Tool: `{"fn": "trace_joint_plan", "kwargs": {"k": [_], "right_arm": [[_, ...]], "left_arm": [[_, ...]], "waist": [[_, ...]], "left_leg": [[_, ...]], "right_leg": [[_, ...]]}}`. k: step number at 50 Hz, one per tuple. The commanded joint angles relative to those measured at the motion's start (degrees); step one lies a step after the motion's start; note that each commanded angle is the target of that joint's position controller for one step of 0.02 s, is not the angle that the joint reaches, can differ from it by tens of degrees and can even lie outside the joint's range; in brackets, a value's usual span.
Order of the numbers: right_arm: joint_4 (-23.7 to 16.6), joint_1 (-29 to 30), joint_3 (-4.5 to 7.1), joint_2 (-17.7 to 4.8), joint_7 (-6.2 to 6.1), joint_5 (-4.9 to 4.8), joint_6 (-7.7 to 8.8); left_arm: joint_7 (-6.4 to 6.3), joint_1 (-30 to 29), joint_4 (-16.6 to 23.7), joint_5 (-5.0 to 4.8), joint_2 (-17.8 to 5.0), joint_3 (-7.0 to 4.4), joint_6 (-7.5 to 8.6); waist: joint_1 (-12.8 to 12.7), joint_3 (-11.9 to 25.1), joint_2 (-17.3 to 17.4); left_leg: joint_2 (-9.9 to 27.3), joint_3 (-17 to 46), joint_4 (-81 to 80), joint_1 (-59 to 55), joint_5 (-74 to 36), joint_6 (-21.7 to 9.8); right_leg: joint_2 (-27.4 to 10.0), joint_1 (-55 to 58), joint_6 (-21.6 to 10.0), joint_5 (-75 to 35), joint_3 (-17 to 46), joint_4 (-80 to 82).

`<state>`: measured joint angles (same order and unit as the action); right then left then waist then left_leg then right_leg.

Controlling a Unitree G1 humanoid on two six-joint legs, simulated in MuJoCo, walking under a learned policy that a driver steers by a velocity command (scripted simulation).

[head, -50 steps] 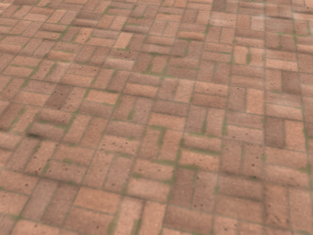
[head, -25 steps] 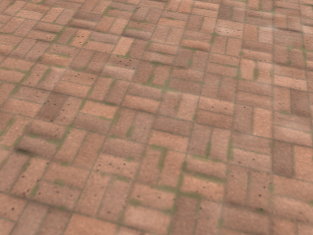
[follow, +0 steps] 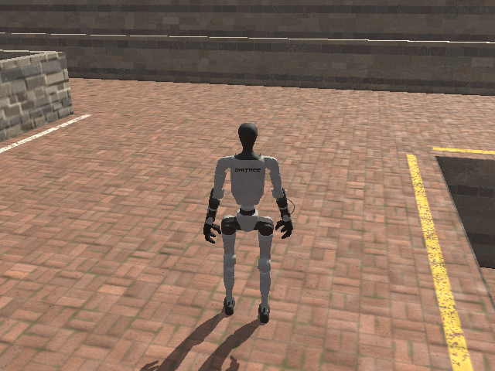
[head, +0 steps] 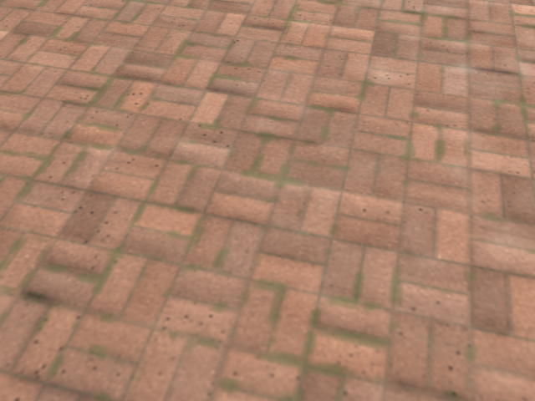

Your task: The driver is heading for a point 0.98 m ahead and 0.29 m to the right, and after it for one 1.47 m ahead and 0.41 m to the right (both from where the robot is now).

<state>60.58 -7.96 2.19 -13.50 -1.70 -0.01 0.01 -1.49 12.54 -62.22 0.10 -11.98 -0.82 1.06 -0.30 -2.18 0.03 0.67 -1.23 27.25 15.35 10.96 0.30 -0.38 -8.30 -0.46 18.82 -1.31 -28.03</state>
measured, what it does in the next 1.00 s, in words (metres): stands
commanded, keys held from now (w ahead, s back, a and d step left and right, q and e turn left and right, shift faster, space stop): no key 0.22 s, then w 0.04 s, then no key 0.70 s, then w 0.04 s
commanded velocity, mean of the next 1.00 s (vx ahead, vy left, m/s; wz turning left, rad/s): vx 0.02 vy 0.00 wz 0.00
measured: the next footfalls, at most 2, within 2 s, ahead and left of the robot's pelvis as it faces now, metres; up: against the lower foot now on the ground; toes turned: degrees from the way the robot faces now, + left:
right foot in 1.74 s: +0.50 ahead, -0.09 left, +0.00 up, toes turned -3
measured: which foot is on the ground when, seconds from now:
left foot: down 0.00-1.00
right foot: down 0.00-1.00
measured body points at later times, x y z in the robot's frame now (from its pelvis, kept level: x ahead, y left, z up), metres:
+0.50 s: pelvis +0.02 +0.00 +0.00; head +0.03 +0.00 +0.45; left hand +0.02 +0.24 -0.16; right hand +0.08 -0.25 -0.15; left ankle +0.04 +0.12 -0.74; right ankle -0.04 -0.11 -0.74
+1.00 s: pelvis +0.01 +0.00 +0.00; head +0.02 +0.00 +0.45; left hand -0.01 +0.24 -0.16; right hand +0.06 -0.25 -0.16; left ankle +0.04 +0.12 -0.74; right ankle -0.04 -0.11 -0.74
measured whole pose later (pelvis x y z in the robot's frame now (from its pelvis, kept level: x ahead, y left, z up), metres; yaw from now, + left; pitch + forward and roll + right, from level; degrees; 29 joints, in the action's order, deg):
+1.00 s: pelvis +0.01 +0.00 +0.00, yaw +1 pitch -1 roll +0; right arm 65.5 -9.7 2.3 -11.2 -2.6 -0.3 -1.0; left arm -2.4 19.1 -63.6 0.0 -9.9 -0.7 0.9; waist 0.0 -1.9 0.2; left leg 0.7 -0.5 28.4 14.6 12.6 0.2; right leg -0.3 -6.3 -0.4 19.5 -1.9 -26.9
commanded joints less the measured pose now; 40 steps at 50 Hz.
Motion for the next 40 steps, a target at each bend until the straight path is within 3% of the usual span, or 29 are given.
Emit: {"fn": "trace_joint_plan", "kwargs": {"k": [1,11,12,13,15,16,18,21,40], "right_arm": [[-1.4,0.1,0.92,-5.6,-0.37,-0.09,0.16],[0.5,0.5,1.12,-5.7,-0.83,-0.09,-0.43],[1.2,-0.4,0.98,-4.9,-0.81,-0.06,-0.51],[1.4,-0.3,1.06,-4.8,-0.80,-0.27,-0.61],[0.8,1.5,0.75,-4.0,-0.83,0.31,-0.37],[1.0,1.3,0.71,-4.1,-0.79,0.46,-0.04],[1.9,0.0,0.90,-5.0,-0.62,0.18,0.50],[2.5,-0.9,0.78,-4.6,-0.38,-0.37,0.63],[3.3,-1.7,0.87,-3.6,-0.93,-0.28,-0.72]], "left_arm": [[-0.11,3.2,0.9,-0.02,-6.7,-1.10,0.10],[-0.17,3.7,0.6,0.11,-6.0,-1.02,-0.19],[-0.24,5.0,-0.1,0.05,-5.6,-1.00,-0.26],[-0.36,5.6,-0.4,-0.32,-6.5,-1.35,-0.42],[-0.54,3.2,0.5,-0.05,-6.0,-1.10,-0.11],[-0.54,3.1,0.7,0.18,-5.4,-0.93,0.27],[-0.45,5.3,0.1,0.25,-5.6,-1.06,0.74],[-0.41,7.3,-0.4,-0.09,-5.1,-0.87,0.51],[-0.92,9.8,-0.8,0.06,-3.5,-0.54,-0.16]], "waist": [[-0.2,3.1,-0.2],[0.1,1.7,-0.6],[0.1,2.9,-1.0],[-0.1,1.7,-2.2],[0.6,-3.8,-3.4],[0.8,-4.5,-2.5],[0.1,-2.0,0.1],[-0.1,1.5,0.1],[0.3,-0.4,-0.2]], "left_leg": [[1.9,2.1,-1.1,-7.6,-14.7,-2.3],[2.0,2.2,-1.6,-7.8,-12.7,-1.9],[1.1,1.1,-1.3,-8.2,-6.9,-1.8],[-0.6,-0.7,0.6,-6.6,2.3,-1.7],[-0.2,0.0,0.4,-3.7,2.2,-1.3],[0.5,1.0,-0.4,-4.3,-2.1,-1.3],[1.4,1.9,-0.3,-6.1,-11.1,-1.9],[1.7,2.0,0.4,-7.5,-15.8,-2.5],[1.5,2.1,-1.7,-7.2,-11.0,-2.2]], "right_leg": [[-2.9,-4.3,-1.4,-17.1,2.5,5.3],[-2.5,-4.5,-1.3,-14.9,2.1,6.5],[-2.2,-4.0,-1.6,-8.5,1.9,7.4],[-2.3,-4.8,-2.8,1.2,2.8,8.6],[-4.2,-9.6,-3.7,5.9,5.5,10.9],[-3.7,-10.2,-3.1,2.1,4.8,10.2],[-1.8,-7.5,-1.5,-8.4,1.9,6.8],[-1.4,-4.0,-0.7,-15.8,0.9,4.8],[-1.6,-5.2,-0.4,-10.4,0.8,6.8]]}}
Keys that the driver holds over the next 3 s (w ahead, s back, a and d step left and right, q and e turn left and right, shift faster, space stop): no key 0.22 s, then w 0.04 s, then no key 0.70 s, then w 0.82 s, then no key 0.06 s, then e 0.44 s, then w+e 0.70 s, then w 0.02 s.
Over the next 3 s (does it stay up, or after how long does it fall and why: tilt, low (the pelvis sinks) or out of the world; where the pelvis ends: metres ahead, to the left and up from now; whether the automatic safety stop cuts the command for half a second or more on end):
stays up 0.67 -0.12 0.01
